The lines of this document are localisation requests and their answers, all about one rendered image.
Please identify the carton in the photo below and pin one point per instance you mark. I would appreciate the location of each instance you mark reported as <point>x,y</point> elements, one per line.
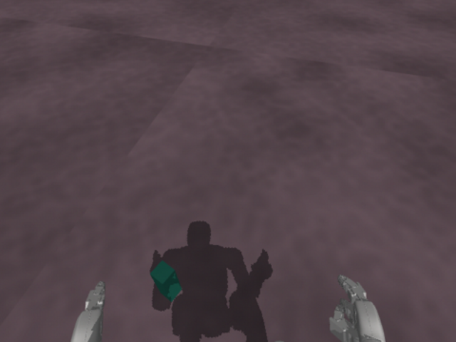
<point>166,280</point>

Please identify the left robot hand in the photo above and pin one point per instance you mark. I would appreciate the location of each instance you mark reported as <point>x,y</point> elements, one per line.
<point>89,324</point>

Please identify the right robot hand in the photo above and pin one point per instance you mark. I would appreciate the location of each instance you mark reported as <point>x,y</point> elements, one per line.
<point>363,316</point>

